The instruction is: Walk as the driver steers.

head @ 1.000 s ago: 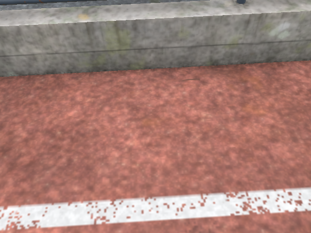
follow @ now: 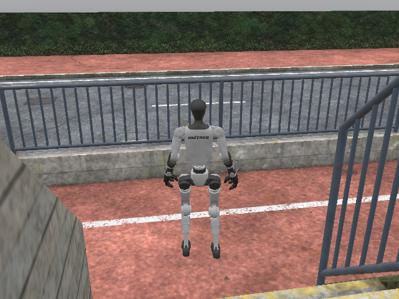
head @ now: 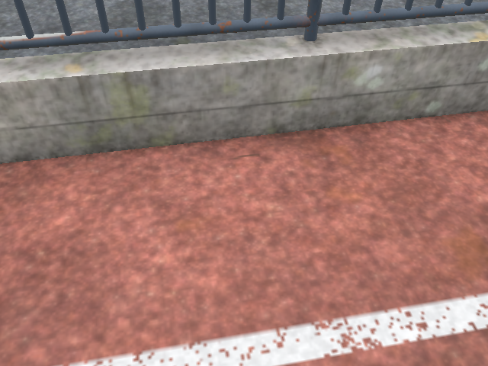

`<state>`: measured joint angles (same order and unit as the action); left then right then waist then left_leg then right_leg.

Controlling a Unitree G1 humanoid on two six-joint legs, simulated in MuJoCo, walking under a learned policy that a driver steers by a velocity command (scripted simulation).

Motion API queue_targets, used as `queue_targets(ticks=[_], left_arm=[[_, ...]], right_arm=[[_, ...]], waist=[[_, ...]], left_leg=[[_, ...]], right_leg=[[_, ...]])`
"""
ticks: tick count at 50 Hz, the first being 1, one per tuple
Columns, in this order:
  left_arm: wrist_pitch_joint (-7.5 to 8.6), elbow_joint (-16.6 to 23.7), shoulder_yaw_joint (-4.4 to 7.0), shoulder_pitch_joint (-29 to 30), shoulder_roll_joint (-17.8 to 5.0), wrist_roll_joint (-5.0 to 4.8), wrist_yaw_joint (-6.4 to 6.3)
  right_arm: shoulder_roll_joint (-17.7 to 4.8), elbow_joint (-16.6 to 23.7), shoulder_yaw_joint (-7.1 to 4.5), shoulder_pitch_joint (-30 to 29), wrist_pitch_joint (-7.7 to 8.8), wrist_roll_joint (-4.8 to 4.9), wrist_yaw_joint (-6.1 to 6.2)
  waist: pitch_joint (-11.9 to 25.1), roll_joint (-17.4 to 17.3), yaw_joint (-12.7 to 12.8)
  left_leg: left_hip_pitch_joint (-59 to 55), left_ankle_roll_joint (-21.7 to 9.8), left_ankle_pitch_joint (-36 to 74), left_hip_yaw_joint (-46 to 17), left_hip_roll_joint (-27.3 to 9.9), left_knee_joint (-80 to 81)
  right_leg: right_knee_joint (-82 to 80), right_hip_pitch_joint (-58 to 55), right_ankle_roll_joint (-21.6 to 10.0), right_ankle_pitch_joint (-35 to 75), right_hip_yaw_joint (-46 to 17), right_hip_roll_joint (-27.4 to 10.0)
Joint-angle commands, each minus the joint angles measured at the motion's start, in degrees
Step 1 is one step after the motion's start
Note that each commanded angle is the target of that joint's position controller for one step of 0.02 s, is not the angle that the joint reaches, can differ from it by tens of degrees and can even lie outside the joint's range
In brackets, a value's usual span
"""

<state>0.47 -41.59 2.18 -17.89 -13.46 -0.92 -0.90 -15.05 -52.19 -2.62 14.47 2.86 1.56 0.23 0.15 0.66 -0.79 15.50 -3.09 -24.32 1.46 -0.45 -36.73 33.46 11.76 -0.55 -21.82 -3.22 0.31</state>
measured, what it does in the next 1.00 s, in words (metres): walks ahead: right foot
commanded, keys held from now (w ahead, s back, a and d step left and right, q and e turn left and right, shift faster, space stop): w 0.78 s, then w+q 0.22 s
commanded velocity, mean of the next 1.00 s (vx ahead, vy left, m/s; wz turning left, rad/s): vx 0.44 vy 0.00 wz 0.05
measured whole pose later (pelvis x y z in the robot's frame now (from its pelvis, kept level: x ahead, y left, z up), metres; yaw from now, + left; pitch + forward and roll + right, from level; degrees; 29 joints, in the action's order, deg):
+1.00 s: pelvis +0.50 -0.01 +0.00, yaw +4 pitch +2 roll -3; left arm 3.6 -50.3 3.5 -20.4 -16.9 -0.7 0.1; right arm -14.6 -40.9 -1.2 3.8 4.1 1.0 -3.1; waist -0.8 -1.7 3.9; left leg 32.0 -4.2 -2.2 0.9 -2.2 -31.2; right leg 15.0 -5.4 0.0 -22.5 6.1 1.7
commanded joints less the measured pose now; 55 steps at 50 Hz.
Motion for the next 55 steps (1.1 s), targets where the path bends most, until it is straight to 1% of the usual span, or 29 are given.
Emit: queue_targets(ticks=[1,2,3,4,5,7,9,14,19,21,23,24,25,26,27,28,29,30,32,36,40,46,48,50,51,52,53,54,55], left_arm=[[1.32,5.6,1.43,9.3,-6.1,-0.40,-0.22],[2.03,8.0,0.52,11.8,-2.2,-0.40,-0.33],[3.15,10.0,1.39,12.8,-5.2,-1.57,-0.90],[3.95,8.9,2.13,10.7,-7.6,-2.26,-0.77],[4.42,7.2,2.09,8.3,-7.3,-1.92,-0.14],[4.83,6.3,2.33,9.2,-6.6,-0.50,0.52],[4.71,6.4,2.21,10.3,-5.4,0.00,1.46],[4.68,9.1,0.67,18.5,-2.0,-0.34,2.56],[5.08,11.1,0.87,23.5,-4.3,-0.96,3.84],[5.32,11.0,1.45,22.1,-6.0,-0.77,4.01],[5.10,8.0,3.23,11.0,-9.4,-0.43,3.33],[4.74,5.2,4.32,0.6,-11.6,-0.42,2.54],[4.40,3.7,5.49,-7.4,-17.6,1.22,1.98],[4.35,2.8,4.60,-8.4,-15.0,0.79,2.36],[4.44,2.8,3.38,-3.7,-11.3,0.41,2.39],[4.44,3.0,2.79,0.4,-9.6,0.21,2.31],[4.68,2.8,2.35,3.6,-8.5,0.56,2.58],[5.18,2.9,2.03,5.9,-7.1,1.11,2.79],[5.98,2.0,2.07,7.0,-6.7,1.07,2.96],[6.61,-0.9,2.52,4.3,-8.7,0.90,2.29],[5.82,-2.6,2.68,1.4,-10.5,0.41,1.41],[4.48,-6.4,3.21,-3.5,-11.9,0.10,1.06],[3.67,-6.5,3.50,-2.7,-12.7,0.08,0.77],[2.68,-5.8,3.65,-0.4,-13.7,0.34,0.23],[2.35,-4.9,3.14,-0.8,-12.7,0.85,-0.38],[3.35,-2.1,1.39,-5.3,-8.1,1.97,-0.30],[5.29,-2.1,0.14,-5.7,-5.6,2.08,0.54],[6.99,-1.1,1.45,-1.2,-10.9,-0.04,1.52],[7.85,0.4,1.29,3.5,-11.1,-1.09,1.77]], right_arm=[[-5.5,-0.5,-1.60,8.0,2.87,0.14,-1.09],[-10.8,-2.4,-2.90,14.1,3.26,-0.37,-1.21],[-14.4,-1.8,-3.51,16.3,3.86,-1.48,-1.98],[-10.8,-0.3,-2.42,12.3,4.13,-2.02,-1.72],[-8.3,1.0,-1.76,9.7,4.09,-1.52,-1.37],[-7.2,1.8,-1.15,7.5,3.51,-1.02,-1.17],[-5.1,1.4,-0.31,9.1,2.87,-1.43,-1.06],[-7.5,1.0,-0.36,11.6,1.69,-1.31,0.34],[-9.3,0.3,-0.94,13.1,1.34,-0.33,0.41],[-10.2,0.3,-1.43,12.4,1.03,-0.26,0.41],[-11.2,0.8,-1.88,11.0,0.45,-0.58,0.48],[-10.3,1.6,-1.51,10.4,0.34,-1.16,0.65],[-4.0,3.8,0.30,15.4,1.00,-2.05,0.40],[-2.3,2.9,1.09,17.4,2.44,-0.98,-0.08],[-8.5,4.6,-0.83,11.2,3.34,0.88,-0.45],[-9.3,6.3,-0.96,5.6,3.77,1.44,-0.50],[-8.1,6.7,-0.87,3.5,3.78,0.61,-0.25],[-7.6,6.5,-1.20,4.1,3.24,-0.22,-0.03],[-5.3,5.7,-0.90,6.6,1.89,-0.52,-0.01],[-4.9,8.5,-0.79,-0.2,1.01,-1.50,0.29],[-3.4,10.8,0.05,-8.5,2.02,-1.32,-0.73],[-4.3,15.1,0.29,-16.5,2.11,-0.21,-2.87],[-5.2,16.0,-0.05,-15.6,2.08,-0.38,-3.50],[-8.1,14.4,-1.79,-6.3,1.87,-0.66,-3.43],[-11.5,12.1,-3.62,2.7,1.66,-0.48,-2.89],[-18.4,11.8,-5.49,10.0,1.33,-1.07,-2.14],[-16.7,11.9,-4.86,10.3,1.44,0.03,-2.40],[-12.7,12.2,-3.68,9.4,1.46,-0.43,-2.31],[-10.9,13.0,-3.26,6.4,1.46,-0.79,-2.03]], waist=[[-5.7,4.6,-5.8],[-4.4,-9.6,-6.6],[-5.2,-17.5,-7.3],[-6.5,-10.4,-4.6],[-6.5,-7.5,-3.3],[-5.8,-5.2,-2.6],[-4.5,-6.5,-2.9],[-5.3,-6.1,-5.0],[-8.1,-7.0,-4.6],[-6.6,-7.3,-2.4],[1.4,-7.8,4.3],[8.1,-6.8,9.0],[19.0,6.9,8.1],[26.2,15.6,7.0],[15.1,10.8,6.9],[7.6,6.7,5.6],[3.2,1.9,3.4],[1.9,2.6,1.2],[1.4,3.9,-1.0],[-2.6,1.9,-0.6],[-3.7,1.5,2.4],[-4.8,1.2,5.2],[-3.6,2.3,4.0],[3.0,3.3,-1.4],[8.5,1.7,-5.0],[16.6,-9.2,-4.7],[22.9,-15.1,-3.6],[18.2,-10.7,-5.3],[11.3,-6.8,-4.7]], left_leg=[[-11.4,-3.7,2.7,-4.6,-2.1,10.3],[-16.7,-7.8,-9.6,-22.9,-11.9,20.3],[-19.6,-14.9,-10.4,-44.0,-22.3,28.6],[-19.7,-15.1,-8.9,-42.6,-23.1,27.4],[-20.5,-13.0,-7.3,-35.6,-20.1,26.5],[-20.4,-9.4,0.7,-26.3,-16.6,27.4],[-19.1,-7.9,12.0,-18.4,-13.1,28.6],[-14.9,-7.0,24.0,-8.2,-10.1,29.4],[-15.6,-6.8,25.1,-7.6,-13.5,29.1],[-18.6,-5.7,35.9,-7.0,-14.6,25.2],[-18.2,-4.0,56.4,-3.9,-12.5,11.2],[-9.8,-2.2,53.6,-2.7,-10.2,-1.6],[10.9,0.9,27.2,-0.6,-2.6,-25.2],[20.2,1.8,-7.0,-7.9,3.7,-37.8],[26.6,1.0,-4.6,-9.5,-0.3,-41.9],[27.3,0.3,0.4,-7.1,-3.2,-40.6],[25.2,0.5,4.8,-6.1,-5.5,-37.0],[21.7,0.6,7.8,-6.5,-7.4,-33.8],[17.6,1.4,9.9,-6.2,-8.4,-31.2],[23.1,3.7,17.7,-5.5,-9.2,-21.1],[21.0,3.8,30.5,-2.9,-6.8,-4.1],[24.3,0.5,26.7,-3.2,-4.6,4.1],[22.2,-1.3,20.9,-1.6,-2.9,5.0],[8.4,-3.7,18.5,2.4,1.6,6.3],[-5.8,-5.6,20.4,0.6,2.0,6.4],[-29.3,-14.0,19.3,-23.4,-12.0,6.0],[-39.5,-21.0,10.8,-48.7,-19.6,17.2],[-37.0,-17.8,6.5,-43.9,-18.1,19.2],[-29.2,-15.5,9.4,-35.5,-15.7,19.4]], right_leg=[[-8.7,16.4,-5.4,-11.9,-10.3,-6.5],[9.9,24.2,-0.6,-5.5,1.5,1.6],[22.9,33.7,0.0,-13.0,-0.2,3.4],[30.4,37.6,-1.1,-10.2,-4.0,-0.2],[32.3,38.7,-2.2,-4.3,-3.6,-2.1],[29.6,38.8,-2.8,4.8,-1.8,-5.3],[25.8,35.2,-1.6,10.2,0.9,-5.5],[7.9,28.6,1.0,20.1,4.9,-3.7],[-0.9,23.7,-0.6,22.2,4.5,-2.6],[-2.8,20.1,-2.7,19.5,4.8,-1.5],[-3.8,4.4,-5.8,18.4,7.3,1.8],[-2.1,-11.5,-7.9,18.9,4.5,-0.8],[-2.4,-34.8,-15.0,11.7,-18.5,-16.7],[-15.3,-38.2,-19.6,0.3,-41.8,-23.9],[-17.9,-30.0,-16.3,-4.3,-36.2,-21.5],[-18.6,-20.8,-14.5,-0.5,-27.0,-19.3],[-20.3,-12.1,-13.6,6.5,-20.6,-16.8],[-21.7,-6.8,-12.8,11.4,-15.8,-14.3],[-24.9,-1.4,-13.5,14.9,-11.6,-12.6],[-27.9,0.7,-14.5,20.2,-6.1,-12.0],[-28.0,-0.9,-11.9,21.8,-0.2,-9.7],[-24.3,-14.7,-10.0,23.4,2.7,-15.0],[-20.0,-18.2,-8.6,33.3,4.1,-15.8],[-6.4,-17.9,-6.2,53.7,7.7,-13.7],[6.5,-11.1,-4.1,53.1,10.3,-11.1],[29.2,11.5,-0.3,30.9,11.5,-4.7],[42.5,27.1,1.6,-9.2,2.3,4.2],[45.8,33.4,0.1,-7.4,-3.7,0.1],[43.7,34.5,-0.9,-2.9,-2.6,-2.4]])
